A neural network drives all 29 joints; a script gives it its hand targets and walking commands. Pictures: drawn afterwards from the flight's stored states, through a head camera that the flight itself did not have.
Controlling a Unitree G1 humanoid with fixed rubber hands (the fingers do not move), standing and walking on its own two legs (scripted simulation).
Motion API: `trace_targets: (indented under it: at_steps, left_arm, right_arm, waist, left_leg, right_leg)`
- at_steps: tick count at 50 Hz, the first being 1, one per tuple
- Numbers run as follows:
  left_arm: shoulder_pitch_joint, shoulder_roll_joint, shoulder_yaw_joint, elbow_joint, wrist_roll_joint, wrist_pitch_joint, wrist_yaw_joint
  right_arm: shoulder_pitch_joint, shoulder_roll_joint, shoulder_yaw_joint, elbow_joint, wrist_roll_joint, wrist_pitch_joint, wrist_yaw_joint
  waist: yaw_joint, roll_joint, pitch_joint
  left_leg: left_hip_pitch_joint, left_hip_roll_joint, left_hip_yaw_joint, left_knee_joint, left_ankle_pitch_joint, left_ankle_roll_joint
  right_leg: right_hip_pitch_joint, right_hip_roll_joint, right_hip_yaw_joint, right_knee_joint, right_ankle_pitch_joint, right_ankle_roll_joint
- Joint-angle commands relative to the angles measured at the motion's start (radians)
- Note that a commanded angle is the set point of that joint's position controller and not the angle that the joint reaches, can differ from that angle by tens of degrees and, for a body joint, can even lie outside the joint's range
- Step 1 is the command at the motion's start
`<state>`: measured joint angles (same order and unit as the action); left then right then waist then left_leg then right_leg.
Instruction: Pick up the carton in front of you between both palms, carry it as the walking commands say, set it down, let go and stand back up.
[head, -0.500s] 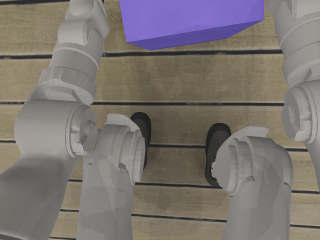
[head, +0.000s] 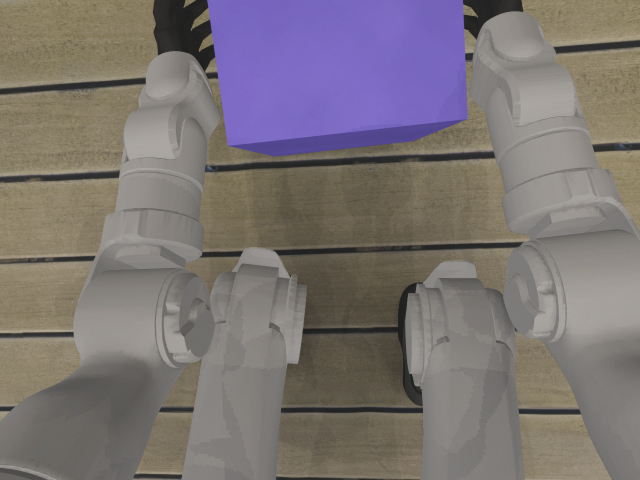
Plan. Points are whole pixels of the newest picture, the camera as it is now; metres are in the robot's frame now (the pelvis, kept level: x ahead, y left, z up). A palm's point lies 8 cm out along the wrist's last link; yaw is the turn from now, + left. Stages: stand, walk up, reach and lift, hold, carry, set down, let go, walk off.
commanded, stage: reach and lift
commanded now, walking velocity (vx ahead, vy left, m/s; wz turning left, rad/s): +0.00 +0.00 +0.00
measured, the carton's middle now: (335, 54) +0.54 +0.03 -0.21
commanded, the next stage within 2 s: none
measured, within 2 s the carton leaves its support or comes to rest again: neither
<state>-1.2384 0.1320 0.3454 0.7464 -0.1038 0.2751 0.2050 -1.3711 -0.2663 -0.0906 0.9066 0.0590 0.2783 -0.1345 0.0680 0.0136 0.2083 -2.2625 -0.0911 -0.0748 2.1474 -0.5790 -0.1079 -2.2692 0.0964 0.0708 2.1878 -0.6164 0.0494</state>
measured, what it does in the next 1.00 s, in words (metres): rises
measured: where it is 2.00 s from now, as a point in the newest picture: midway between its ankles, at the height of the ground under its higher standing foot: (343, 354)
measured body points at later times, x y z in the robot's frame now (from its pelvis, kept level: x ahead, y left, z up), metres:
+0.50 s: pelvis -0.02 +0.01 +0.11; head +0.26 +0.00 +0.47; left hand +0.49 +0.17 +0.04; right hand +0.51 -0.13 +0.04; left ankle +0.11 +0.14 -0.34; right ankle +0.09 -0.12 -0.34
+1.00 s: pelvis +0.03 +0.01 +0.25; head +0.19 +0.00 +0.67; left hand +0.45 +0.16 +0.20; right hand +0.46 -0.14 +0.20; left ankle +0.11 +0.14 -0.34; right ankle +0.09 -0.12 -0.34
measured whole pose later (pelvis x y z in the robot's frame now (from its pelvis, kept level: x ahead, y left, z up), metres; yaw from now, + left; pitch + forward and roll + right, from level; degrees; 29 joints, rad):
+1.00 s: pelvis +0.03 +0.01 +0.25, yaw -2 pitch +32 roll +0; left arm -0.68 -0.08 0.43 0.62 0.18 0.36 0.07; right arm -0.73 0.06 -0.37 0.69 -0.21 0.35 -0.05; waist 0.03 -0.01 -0.23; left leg -1.42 -0.09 -0.12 1.33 -0.46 -0.06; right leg -1.42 0.10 0.11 1.34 -0.48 0.04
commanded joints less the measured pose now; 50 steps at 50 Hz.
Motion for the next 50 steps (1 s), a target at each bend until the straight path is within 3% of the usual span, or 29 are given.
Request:
trace_targets:
  at_steps: [1,4,7,10,17,27,34,50]
  left_arm:
    - [-0.815,-1.007,-0.522,-0.323,-0.100,-0.002,-0.334]
    - [-0.730,-1.035,-0.470,-0.215,-0.033,0.025,-0.345]
    - [-0.657,-1.042,-0.330,-0.070,0.090,0.051,-0.364]
    - [-0.647,-1.046,-0.243,-0.015,0.166,0.068,-0.379]
    - [-0.675,-1.098,-0.252,-0.043,0.187,0.080,-0.396]
    - [-0.556,-1.225,-0.447,-0.148,0.092,0.125,-0.412]
    - [-0.392,-1.263,-0.501,-0.146,0.078,0.120,-0.411]
    - [-0.072,-1.295,-0.517,-0.104,0.128,0.060,-0.408]
  right_arm:
    - [-0.634,1.186,0.369,-0.347,0.100,-0.014,0.260]
    - [-0.517,1.217,0.281,-0.199,0.027,0.020,0.276]
    - [-0.456,1.208,0.128,-0.026,-0.083,0.042,0.307]
    - [-0.455,1.196,0.024,0.046,-0.154,0.053,0.325]
    - [-0.462,1.219,-0.023,0.022,-0.185,0.058,0.337]
    - [-0.391,1.348,0.176,-0.176,-0.086,0.099,0.350]
    - [-0.245,1.406,0.248,-0.209,-0.060,0.097,0.348]
    - [0.066,1.446,0.254,-0.212,-0.113,0.037,0.321]
  waist:
    - [0.031,-0.131,-1.838]
    - [0.025,-0.122,-1.554]
    - [0.031,-0.116,-1.265]
    - [0.033,-0.104,-1.198]
    - [0.000,-0.057,-1.325]
    - [-0.011,-0.050,-1.561]
    - [-0.007,-0.061,-1.450]
    - [-0.033,-0.030,-1.167]
  left_leg:
    - [0.748,-0.062,0.223,-0.180,0.616,0.043]
    - [0.670,-0.063,0.217,-0.262,0.432,0.048]
    - [0.588,-0.061,0.211,-0.346,0.235,0.062]
    - [0.587,-0.063,0.205,-0.413,0.164,0.071]
    - [0.708,-0.068,0.197,-0.515,0.177,0.063]
    - [0.956,-0.077,0.190,-0.616,0.316,0.053]
    - [1.055,-0.078,0.162,-0.711,0.354,0.056]
    - [1.321,-0.071,0.091,-1.010,0.344,0.071]
  right_leg:
    - [0.986,0.068,-0.147,-0.216,0.670,-0.022]
    - [0.794,0.074,-0.155,-0.307,0.456,-0.018]
    - [0.609,0.074,-0.157,-0.400,0.224,-0.028]
    - [0.571,0.078,-0.154,-0.465,0.140,-0.039]
    - [0.680,0.082,-0.158,-0.560,0.162,-0.042]
    - [0.933,0.087,-0.156,-0.663,0.308,-0.022]
    - [1.030,0.087,-0.137,-0.761,0.346,-0.012]
    - [1.336,0.073,-0.068,-1.062,0.366,-0.023]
